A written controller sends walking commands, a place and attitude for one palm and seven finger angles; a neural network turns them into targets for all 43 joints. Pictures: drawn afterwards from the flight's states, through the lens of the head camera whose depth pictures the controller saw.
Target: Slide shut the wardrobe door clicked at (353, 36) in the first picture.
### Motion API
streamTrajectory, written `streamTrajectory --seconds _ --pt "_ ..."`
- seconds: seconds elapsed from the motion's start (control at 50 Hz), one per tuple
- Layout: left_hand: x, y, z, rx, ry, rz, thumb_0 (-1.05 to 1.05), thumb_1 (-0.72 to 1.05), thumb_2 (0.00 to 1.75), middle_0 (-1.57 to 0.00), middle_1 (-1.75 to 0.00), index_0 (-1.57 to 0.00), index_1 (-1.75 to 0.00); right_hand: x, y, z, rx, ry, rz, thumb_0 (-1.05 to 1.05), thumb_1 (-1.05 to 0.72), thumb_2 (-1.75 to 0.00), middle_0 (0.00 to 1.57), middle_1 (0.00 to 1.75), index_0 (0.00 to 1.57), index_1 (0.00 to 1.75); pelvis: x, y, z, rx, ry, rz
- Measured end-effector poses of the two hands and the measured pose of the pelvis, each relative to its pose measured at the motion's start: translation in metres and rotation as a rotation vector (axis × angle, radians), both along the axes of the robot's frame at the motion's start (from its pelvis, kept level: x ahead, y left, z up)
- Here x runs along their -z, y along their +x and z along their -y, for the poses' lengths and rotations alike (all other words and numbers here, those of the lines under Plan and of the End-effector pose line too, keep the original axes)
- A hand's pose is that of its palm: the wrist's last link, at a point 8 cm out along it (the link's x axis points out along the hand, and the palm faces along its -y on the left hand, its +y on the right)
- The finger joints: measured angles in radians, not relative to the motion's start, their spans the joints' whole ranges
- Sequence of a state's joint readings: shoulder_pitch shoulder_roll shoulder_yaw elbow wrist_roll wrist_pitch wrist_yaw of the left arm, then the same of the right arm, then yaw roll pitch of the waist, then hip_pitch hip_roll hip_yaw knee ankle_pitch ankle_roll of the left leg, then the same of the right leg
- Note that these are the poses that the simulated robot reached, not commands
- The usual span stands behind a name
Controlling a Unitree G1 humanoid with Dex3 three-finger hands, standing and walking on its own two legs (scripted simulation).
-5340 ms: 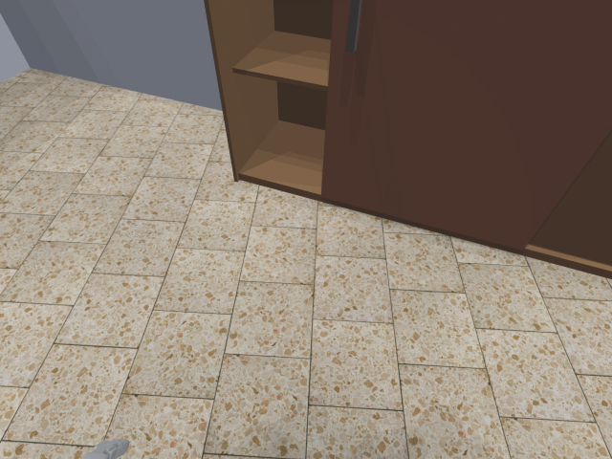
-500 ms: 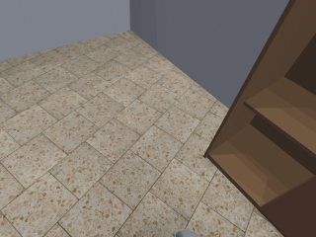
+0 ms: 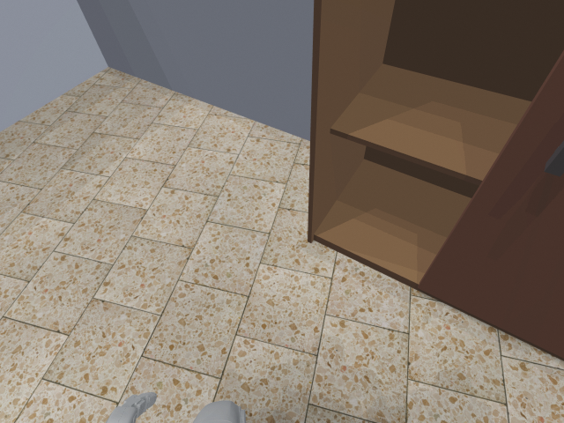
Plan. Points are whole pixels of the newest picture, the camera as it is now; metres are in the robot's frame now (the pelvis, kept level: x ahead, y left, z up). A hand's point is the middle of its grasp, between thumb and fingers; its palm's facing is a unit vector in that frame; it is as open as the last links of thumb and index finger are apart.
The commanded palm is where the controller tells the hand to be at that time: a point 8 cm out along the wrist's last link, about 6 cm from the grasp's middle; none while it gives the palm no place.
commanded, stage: turn to face it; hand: right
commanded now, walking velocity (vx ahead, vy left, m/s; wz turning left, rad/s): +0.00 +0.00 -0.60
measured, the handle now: out of the picture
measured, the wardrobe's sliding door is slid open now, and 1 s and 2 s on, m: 0.44 0.44 0.44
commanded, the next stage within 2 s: take the last steps up to it in 0.68 s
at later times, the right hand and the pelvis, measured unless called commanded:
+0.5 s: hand out of the picture +0.04 -0.16 -0.13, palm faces +0.29 +0.91 -0.29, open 7.4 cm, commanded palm none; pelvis +0.00 +0.05 +0.01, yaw -18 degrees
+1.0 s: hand out of the picture -0.10 -0.18 -0.16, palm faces +0.48 +0.85 -0.23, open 7.4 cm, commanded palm none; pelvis -0.02 +0.01 +0.01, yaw -26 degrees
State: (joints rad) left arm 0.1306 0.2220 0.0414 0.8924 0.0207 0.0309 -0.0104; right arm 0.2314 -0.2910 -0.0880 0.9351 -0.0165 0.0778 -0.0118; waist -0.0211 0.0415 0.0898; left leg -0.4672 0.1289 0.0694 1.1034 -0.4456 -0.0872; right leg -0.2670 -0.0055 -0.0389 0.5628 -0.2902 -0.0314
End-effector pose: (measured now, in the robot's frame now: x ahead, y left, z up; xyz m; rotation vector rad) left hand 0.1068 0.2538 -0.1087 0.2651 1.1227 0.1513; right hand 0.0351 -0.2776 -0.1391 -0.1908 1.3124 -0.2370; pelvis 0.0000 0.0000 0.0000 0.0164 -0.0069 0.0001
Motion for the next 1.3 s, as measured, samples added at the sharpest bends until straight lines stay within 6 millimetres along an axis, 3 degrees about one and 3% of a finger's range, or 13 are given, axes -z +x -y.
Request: streamTrajectory --seconds 0.16,0.26,0.32,0.44,0.56,0.76,0.84,0.98,1.08,1.18,1.24,1.3 --pt "0.008 -0.010 0.001 0.034 -0.035 -0.058 0.01 0.90 0.89 -0.20 -0.30 -0.21 -0.30 -0.020 0.028 -0.009 0.028 -0.018 0.135 0.01 -0.91 -0.90 0.19 0.29 0.20 0.30 -0.005 -0.001 -0.008 0.090 -0.004 -0.009" --pt "0.026 -0.017 -0.016 0.051 -0.061 -0.103 0.01 0.90 0.89 -0.20 -0.30 -0.21 -0.30 -0.030 0.044 -0.032 0.042 -0.038 0.222 0.00 -0.91 -0.90 0.19 0.29 0.20 0.30 0.000 -0.002 -0.027 0.155 -0.020 -0.012" --pt "0.040 -0.016 -0.030 0.068 -0.075 -0.122 0.01 0.90 0.89 -0.20 -0.30 -0.20 -0.30 -0.034 0.042 -0.048 0.053 -0.062 0.265 0.00 -0.91 -0.90 0.20 0.29 0.20 0.30 0.007 -0.003 -0.040 0.198 -0.021 -0.005" --pt "0.036 -0.003 -0.042 0.138 -0.075 -0.155 0.01 0.90 0.89 -0.20 -0.30 -0.20 -0.30 -0.043 0.006 -0.069 0.136 -0.063 0.234 0.00 -0.90 -0.90 0.20 0.29 0.20 0.30 -0.003 -0.003 -0.051 0.281 -0.046 0.010" --pt "0.028 0.017 -0.033 0.225 -0.056 -0.173 0.01 0.90 0.89 -0.19 -0.30 -0.20 -0.30 -0.034 -0.042 -0.077 0.234 -0.039 0.156 0.00 -0.90 -0.90 0.20 0.30 0.20 0.30 -0.007 -0.005 -0.052 0.345 -0.059 0.005" --pt "0.016 0.068 0.037 0.413 -0.007 -0.046 0.01 0.90 0.89 -0.19 -0.30 -0.20 -0.30 0.007 -0.152 -0.058 0.427 0.021 -0.026 0.00 -0.90 -0.90 0.20 0.30 0.20 0.30 0.007 -0.020 -0.024 0.420 -0.029 0.004" --pt "0.005 0.069 0.059 0.451 -0.008 -0.011 0.01 0.90 0.89 -0.19 -0.30 -0.20 -0.30 0.005 -0.172 -0.054 0.464 0.034 -0.071 0.01 -0.91 -0.90 0.20 0.29 0.20 0.30 0.000 -0.025 -0.018 0.433 -0.017 0.016" --pt "0.006 0.049 0.069 0.447 -0.061 -0.031 0.01 0.90 0.89 -0.20 -0.30 -0.20 -0.30 -0.008 -0.163 -0.058 0.458 0.049 -0.022 0.01 -0.91 -0.90 0.19 0.29 0.20 0.30 -0.009 -0.019 -0.015 0.454 -0.017 0.019" --pt "0.021 0.028 0.044 0.391 -0.065 -0.110 0.00 0.92 0.89 -0.20 -0.30 -0.21 -0.30 -0.013 -0.130 -0.067 0.428 0.049 0.024 0.01 -0.91 -0.90 0.19 0.29 0.20 0.30 -0.008 -0.005 -0.019 0.464 -0.036 0.013" --pt "0.047 0.010 0.012 0.354 -0.060 -0.249 0.01 0.91 0.89 -0.20 -0.30 -0.20 -0.30 -0.010 -0.093 -0.081 0.419 0.021 0.093 0.00 -0.91 -0.90 0.19 0.29 0.20 0.30 0.004 0.019 -0.029 0.483 -0.048 0.022" --pt "0.047 0.012 0.004 0.366 -0.053 -0.325 0.01 0.91 0.89 -0.20 -0.30 -0.20 -0.30 -0.014 -0.089 -0.095 0.471 0.019 0.107 0.00 -0.91 -0.90 0.20 0.29 0.20 0.30 0.000 0.034 -0.030 0.498 -0.046 0.027" --pt "0.039 0.028 0.007 0.362 -0.061 -0.324 0.01 0.91 0.89 -0.19 -0.30 -0.20 -0.30 -0.019 -0.096 -0.110 0.502 0.042 0.044 0.00 -0.92 -0.90 0.20 0.29 0.20 0.30 -0.008 0.049 -0.026 0.499 -0.049 0.020"
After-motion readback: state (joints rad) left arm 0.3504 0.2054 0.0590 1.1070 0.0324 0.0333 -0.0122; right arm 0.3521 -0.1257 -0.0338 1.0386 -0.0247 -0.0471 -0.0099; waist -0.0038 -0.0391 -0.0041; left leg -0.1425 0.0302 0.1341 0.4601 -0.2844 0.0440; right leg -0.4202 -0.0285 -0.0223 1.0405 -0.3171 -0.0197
